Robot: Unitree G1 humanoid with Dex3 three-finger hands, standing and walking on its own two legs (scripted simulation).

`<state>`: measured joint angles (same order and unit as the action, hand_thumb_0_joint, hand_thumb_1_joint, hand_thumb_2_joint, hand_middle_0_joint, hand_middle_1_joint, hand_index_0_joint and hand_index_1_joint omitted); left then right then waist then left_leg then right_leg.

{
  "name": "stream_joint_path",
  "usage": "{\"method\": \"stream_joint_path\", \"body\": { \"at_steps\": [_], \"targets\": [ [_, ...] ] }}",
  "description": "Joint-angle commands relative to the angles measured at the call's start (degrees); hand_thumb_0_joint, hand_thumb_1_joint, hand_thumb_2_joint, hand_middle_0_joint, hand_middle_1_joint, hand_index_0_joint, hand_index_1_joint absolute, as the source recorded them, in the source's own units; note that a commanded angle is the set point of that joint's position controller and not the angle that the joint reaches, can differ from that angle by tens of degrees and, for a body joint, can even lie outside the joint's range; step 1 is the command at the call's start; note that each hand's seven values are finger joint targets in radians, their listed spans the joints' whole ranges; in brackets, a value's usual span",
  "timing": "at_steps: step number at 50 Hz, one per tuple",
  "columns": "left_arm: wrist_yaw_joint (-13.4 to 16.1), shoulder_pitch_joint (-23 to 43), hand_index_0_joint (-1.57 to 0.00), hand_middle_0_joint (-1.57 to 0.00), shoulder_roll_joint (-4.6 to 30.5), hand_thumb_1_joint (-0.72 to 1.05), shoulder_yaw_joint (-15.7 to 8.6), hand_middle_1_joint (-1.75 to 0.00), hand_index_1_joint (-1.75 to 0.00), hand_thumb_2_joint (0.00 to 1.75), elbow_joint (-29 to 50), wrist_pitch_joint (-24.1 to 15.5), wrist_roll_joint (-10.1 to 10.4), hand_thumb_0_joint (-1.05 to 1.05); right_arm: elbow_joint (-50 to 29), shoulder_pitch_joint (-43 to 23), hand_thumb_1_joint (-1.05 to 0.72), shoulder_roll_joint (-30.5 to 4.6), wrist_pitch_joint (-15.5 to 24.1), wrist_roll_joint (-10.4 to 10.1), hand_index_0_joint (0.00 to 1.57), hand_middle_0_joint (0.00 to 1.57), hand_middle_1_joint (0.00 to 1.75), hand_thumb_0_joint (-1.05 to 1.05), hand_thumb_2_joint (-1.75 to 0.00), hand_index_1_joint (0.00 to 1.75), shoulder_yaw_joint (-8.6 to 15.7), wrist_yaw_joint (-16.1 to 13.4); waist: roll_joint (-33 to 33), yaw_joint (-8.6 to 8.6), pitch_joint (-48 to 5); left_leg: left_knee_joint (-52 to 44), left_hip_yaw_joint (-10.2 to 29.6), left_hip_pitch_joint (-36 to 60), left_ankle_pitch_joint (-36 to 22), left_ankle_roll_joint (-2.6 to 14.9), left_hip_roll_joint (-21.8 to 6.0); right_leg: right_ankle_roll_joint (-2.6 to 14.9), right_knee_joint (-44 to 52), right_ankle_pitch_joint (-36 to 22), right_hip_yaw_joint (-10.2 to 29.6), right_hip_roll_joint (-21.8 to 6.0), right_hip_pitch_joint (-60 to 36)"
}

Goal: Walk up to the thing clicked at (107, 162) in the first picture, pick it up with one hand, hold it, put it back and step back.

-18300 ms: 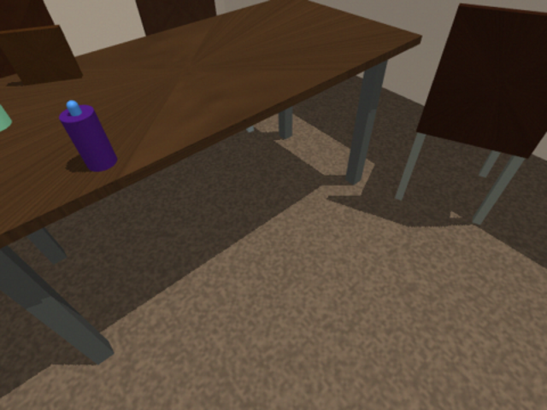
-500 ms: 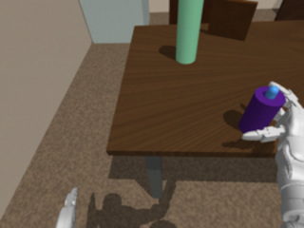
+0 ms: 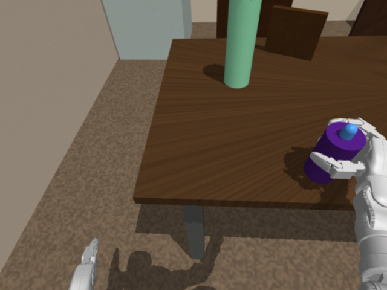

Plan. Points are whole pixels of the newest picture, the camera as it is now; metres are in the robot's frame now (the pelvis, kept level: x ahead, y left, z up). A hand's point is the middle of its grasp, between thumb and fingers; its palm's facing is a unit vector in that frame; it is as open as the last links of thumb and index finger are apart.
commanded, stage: settle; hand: right
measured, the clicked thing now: (333, 151) +0.39 -0.24 +0.09
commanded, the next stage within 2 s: lift in 0.96 s
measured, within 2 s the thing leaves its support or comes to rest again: leaves its support in 0.46 s
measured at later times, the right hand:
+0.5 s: hand (339, 153) +0.37 -0.24 +0.10, palm faces +0.31 +0.95 -0.03, open 9.7 cm
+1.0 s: hand (342, 143) +0.36 -0.23 +0.14, palm faces +0.29 +0.96 -0.02, open 9.7 cm
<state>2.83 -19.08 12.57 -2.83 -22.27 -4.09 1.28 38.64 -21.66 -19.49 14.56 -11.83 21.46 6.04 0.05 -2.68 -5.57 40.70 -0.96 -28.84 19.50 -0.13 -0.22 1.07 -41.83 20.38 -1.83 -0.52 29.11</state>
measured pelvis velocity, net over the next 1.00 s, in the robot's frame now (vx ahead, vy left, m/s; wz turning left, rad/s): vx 0.00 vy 0.01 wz -0.01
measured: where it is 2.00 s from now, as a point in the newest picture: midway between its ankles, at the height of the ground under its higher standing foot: outside the picture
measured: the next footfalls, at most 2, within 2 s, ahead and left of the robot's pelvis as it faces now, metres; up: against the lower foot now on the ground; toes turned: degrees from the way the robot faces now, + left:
none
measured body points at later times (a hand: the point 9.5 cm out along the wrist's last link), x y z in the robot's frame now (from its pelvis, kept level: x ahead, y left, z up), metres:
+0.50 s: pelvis +0.00 +0.00 +0.01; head +0.02 +0.00 +0.46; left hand +0.16 +0.25 -0.06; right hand +0.35 -0.29 +0.11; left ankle +0.01 +0.12 -0.71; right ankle +0.01 -0.11 -0.71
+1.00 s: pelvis +0.00 +0.01 +0.02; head +0.00 +0.01 +0.47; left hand +0.15 +0.26 -0.06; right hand +0.34 -0.28 +0.14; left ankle +0.01 +0.12 -0.71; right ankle +0.01 -0.11 -0.71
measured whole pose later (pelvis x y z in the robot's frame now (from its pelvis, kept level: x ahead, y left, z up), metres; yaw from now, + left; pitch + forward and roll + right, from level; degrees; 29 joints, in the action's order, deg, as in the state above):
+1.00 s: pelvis +0.00 +0.01 +0.02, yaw +0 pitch +1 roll +0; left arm 6.1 -14.2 12.4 -3.6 -34.0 -6.7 1.4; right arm 23.8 -18.0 -17.4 -0.5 -10.9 17.5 -0.1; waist 1.3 -1.1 -1.8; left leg 31.7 -1.2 -17.1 15.6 0.2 -0.3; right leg 0.8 -32.0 16.0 -1.6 -0.2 17.1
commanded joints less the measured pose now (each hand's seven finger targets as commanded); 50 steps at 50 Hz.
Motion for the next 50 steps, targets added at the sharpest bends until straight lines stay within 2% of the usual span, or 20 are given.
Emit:
{"method": "stream_joint_path", "body": {
  "at_steps": [1, 4, 8, 10, 12, 13, 14, 15, 18, 19, 21, 22, 24, 25, 29, 32, 37, 41, 45, 50],
  "targets": [
    [0.9, 0.2, -0.05, -0.06, 10.5, -0.56, -6.4, -0.05, -0.05, 0.06, 9.6, -2.2, 0.4, 0.0, -10.9, -15.2, -0.36, -10.6, 1.2, -0.1, 1.29, 1.26, 1.29, 0.0, -1.18, 1.29, 2.2, -0.8, -0.2, -0.2, -12.3, -4.8, -0.7, 5.9, -15.5, 0.83, 1.1, 0.12, 5.9, -16.2, 2.0, -0.5, -8.4],
    [0.7, 3.9, -0.05, -0.05, 7.8, -0.56, -3.7, -0.05, -0.05, 0.06, 11.1, -2.6, 0.5, 0.0, -15.3, -19.4, -0.28, -12.1, 1.6, 0.5, 1.28, 1.24, 1.29, 0.0, -1.17, 1.29, 2.2, -1.9, 2.4, 1.43, -13.6, -5.0, -0.3, 6.9, -13.9, 1.22, 0.9, -0.15, 6.4, -15.2, 2.1, -0.6, -8.8],
    [1.2, 4.8, -0.05, -0.05, 7.8, -0.56, -3.4, -0.05, -0.06, 0.07, 10.2, -3.0, 0.3, 0.0, -15.8, -19.0, -0.23, -9.9, 1.2, 0.8, 1.27, 1.24, 1.29, 0.0, -1.17, 1.29, 0.4, -3.1, 3.9, 1.41, -15.7, -5.5, -0.3, 8.5, -14.5, 1.42, 1.0, -0.47, 6.9, -16.4, 2.3, -0.7, -11.4],
    [1.6, 3.8, -0.05, -0.05, 9.0, -0.56, -4.8, -0.05, -0.05, 0.07, 8.3, -2.9, 0.4, 0.0, -19.9, -21.4, -0.23, -13.4, 1.4, 0.6, 1.28, 1.24, 1.31, 0.0, -1.2, 1.31, 2.2, -3.7, 4.8, 1.37, -17.3, -5.8, -0.2, 9.8, -15.6, 1.36, 0.9, -0.41, 6.8, -17.3, 2.0, -0.6, -12.7],
    [1.7, 4.2, -0.05, -0.05, 7.1, -0.56, -2.8, -0.05, -0.06, 0.07, 8.8, -3.2, 0.2, 0.0, -23.5, -22.2, -0.24, -12.8, 1.1, 0.6, 1.3, 1.26, 1.32, 0.0, -1.22, 1.32, 1.4, -4.2, 5.4, 1.65, -19.5, -5.7, -0.3, 11.5, -18.7, 1.28, 0.8, -0.4, 6.3, -21.0, 1.9, -0.4, -14.8],
    [2.1, 3.1, -0.05, -0.05, 9.1, -0.56, -4.9, -0.05, -0.06, 0.07, 6.7, -3.0, 0.2, 0.0, -24.4, -23.2, -0.25, -14.9, 0.9, 0.5, 1.31, 1.27, 1.34, 0.0, -1.23, 1.34, 2.9, -4.6, 5.5, 1.38, -19.4, -5.9, -0.5, 10.8, -19.0, 1.4, 1.1, -0.56, 6.9, -22.3, 2.2, -0.8, -15.8],
    [2.0, 4.7, -0.05, -0.05, 7.8, -0.57, -3.7, -0.05, -0.06, 0.08, 6.9, -3.2, 0.1, 0.0, -23.3, -21.7, -0.24, -11.8, 0.4, 0.7, 1.31, 1.27, 1.34, 0.0, -1.23, 1.34, 0.1, -4.6, 6.3, 1.23, -17.9, -6.1, -0.6, 10.4, -18.3, 1.46, 1.2, -0.73, 7.3, -22.7, 2.4, -0.8, -15.8],
    [1.9, 3.9, -0.05, -0.05, 6.8, -0.57, -3.2, -0.05, -0.06, 0.08, 4.8, -3.3, 0.1, 0.0, -23.3, -20.7, -0.27, -11.4, 0.2, 0.6, 1.32, 1.28, 1.34, 0.0, -1.23, 1.34, 0.6, -4.8, 6.6, 1.65, -16.0, -6.5, -0.6, 10.3, -17.9, 1.44, 1.1, -0.63, 7.5, -21.5, 2.2, -0.6, -15.2],
    [2.4, 6.1, -0.05, -0.05, 7.1, -0.57, -3.5, -0.05, -0.06, 0.08, 3.9, -4.0, 0.0, 0.0, -28.4, -24.3, -0.26, -13.6, 0.2, 0.6, 1.32, 1.28, 1.35, 0.0, -1.24, 1.35, 1.1, -5.4, 5.9, 1.07, -15.7, -7.4, -0.6, 10.6, -16.9, 1.22, 1.0, -0.25, 8.4, -18.3, 2.1, -0.6, -15.3],
    [2.9, 4.6, -0.05, -0.05, 9.3, -0.57, -5.4, -0.05, -0.06, 0.08, 3.6, -4.1, 0.1, 0.0, -31.3, -25.7, -0.28, -17.4, 0.2, 0.4, 1.32, 1.28, 1.36, 0.0, -1.26, 1.36, 3.5, -6.0, 6.5, 0.74, -17.0, -7.7, -0.4, 11.2, -16.9, 1.21, 1.0, -0.22, 8.7, -17.9, 2.1, -0.5, -16.8],
    [2.9, 4.4, -0.05, -0.05, 6.2, -0.57, -3.0, -0.06, -0.06, 0.08, 2.5, -4.3, 0.2, 0.0, -30.2, -22.9, -0.27, -14.3, -0.4, 0.2, 1.32, 1.28, 1.36, 0.0, -1.26, 1.36, 1.9, -6.1, 5.1, 0.73, -14.8, -8.2, -0.3, 11.3, -17.7, 0.97, 0.9, 0.09, 8.8, -18.3, 2.0, -0.3, -16.6],
    [3.1, 5.2, -0.04, -0.05, 7.6, -0.58, -4.2, -0.06, -0.07, 0.09, 2.9, -4.7, 0.1, 0.0, -29.5, -22.2, -0.29, -11.9, -1.0, -0.1, 1.32, 1.28, 1.36, 0.0, -1.27, 1.36, 0.3, -6.0, 3.8, 0.01, -14.8, -8.3, -0.5, 11.4, -17.7, 0.93, 1.1, 0.19, 9.1, -18.1, 2.2, -0.4, -16.5],
    [3.6, 5.2, -0.05, -0.05, 10.5, -0.57, -6.5, -0.06, -0.06, 0.08, 1.3, -5.0, 0.0, 0.0, -32.7, -23.6, -0.3, -15.9, -1.4, -0.2, 1.31, 1.26, 1.37, 0.0, -1.29, 1.37, 2.7, -6.2, 5.7, 0.34, -17.0, -8.3, -0.6, 11.2, -18.7, 0.88, 0.9, -0.01, 9.1, -20.5, 2.2, -0.5, -19.8],
    [3.7, 6.3, -0.05, -0.05, 8.9, -0.57, -4.7, -0.05, -0.06, 0.08, 1.7, -5.0, 0.0, 0.0, -35.9, -26.7, -0.28, -18.4, -1.2, -0.2, 1.31, 1.26, 1.37, 0.0, -1.28, 1.37, 3.7, -6.4, 6.4, 0.97, -17.8, -8.6, -0.5, 11.9, -18.8, 0.88, 0.8, -0.04, 9.1, -20.4, 2.2, -0.4, -19.7],
    [3.8, 9.1, -0.04, -0.05, 6.0, -0.58, -2.5, -0.05, -0.06, 0.08, -0.8, -5.6, 0.1, 0.0, -29.9, -21.9, -0.28, -9.0, -3.5, -0.7, 1.3, 1.25, 1.37, 0.0, -1.29, 1.37, -2.0, -5.7, 4.2, 0.26, -13.7, -9.6, -0.9, 11.3, -17.8, 0.83, 1.1, -0.04, 10.5, -20.0, 2.6, -0.7, -18.9],
    [4.3, 9.8, -0.04, -0.05, 8.2, -0.58, -3.7, -0.05, -0.06, 0.08, -1.6, -5.7, 0.0, 0.0, -33.2, -25.2, -0.27, -14.2, -4.6, -0.3, 1.29, 1.24, 1.38, 0.0, -1.3, 1.38, 0.6, -5.9, 5.0, 0.76, -17.5, -9.8, -0.7, 12.8, -21.0, 0.77, 0.7, -0.05, 10.0, -23.6, 2.3, -0.5, -21.8],
    [4.0, 9.5, -0.04, -0.05, 5.7, -0.58, -1.6, -0.05, -0.06, 0.07, -2.8, -5.7, 0.2, 0.0, -31.4, -22.9, -0.27, -13.2, -6.6, -0.5, 1.28, 1.24, 1.37, 0.0, -1.3, 1.37, 0.6, -5.4, 4.0, 1.81, -15.2, -11.0, -1.2, 14.9, -19.7, 0.73, 0.7, -0.15, 11.9, -20.9, 2.1, -0.3, -19.9],
    [4.0, 9.2, -0.04, -0.05, 9.3, -0.57, -4.6, -0.05, -0.05, 0.07, -1.9, -5.5, 0.2, 0.0, -32.0, -23.8, -0.28, -14.5, -7.8, -0.8, 1.3, 1.25, 1.39, 0.0, -1.32, 1.39, 1.8, -5.7, 2.4, 1.37, -13.1, -12.0, -1.2, 14.8, -18.1, 0.57, 0.6, -0.06, 13.1, -18.1, 1.8, 0.0, -19.7],
    [3.8, 8.8, -0.04, -0.05, 6.5, -0.57, -3.1, -0.04, -0.05, 0.06, -4.1, -5.6, 0.3, 0.0, -32.8, -24.2, -0.28, -13.2, -8.3, -1.0, 1.27, 1.23, 1.38, 0.0, -1.31, 1.38, 1.3, -6.0, 3.5, 1.72, -10.8, -13.3, -0.6, 14.7, -15.3, 0.53, 0.3, 0.17, 14.1, -14.4, 1.5, 0.3, -18.9],
    [4.2, 12.1, -0.04, -0.05, 6.6, -0.57, -2.3, -0.04, -0.05, 0.06, -2.0, -6.3, 0.2, 0.0, -37.5, -27.4, -0.25, -14.3, -8.6, -0.5, 1.27, 1.22, 1.4, 0.0, -1.33, 1.4, 0.7, -6.4, 4.5, 1.82, -14.7, -13.4, -0.2, 15.5, -17.0, 0.65, 0.0, 0.15, 13.9, -15.9, 1.3, 0.6, -21.8]
  ]
}}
